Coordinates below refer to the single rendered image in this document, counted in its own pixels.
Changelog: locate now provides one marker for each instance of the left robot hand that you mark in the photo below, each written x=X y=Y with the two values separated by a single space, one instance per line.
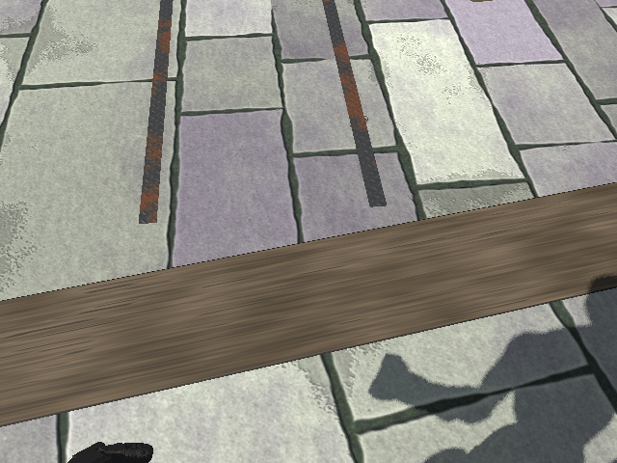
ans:
x=117 y=453

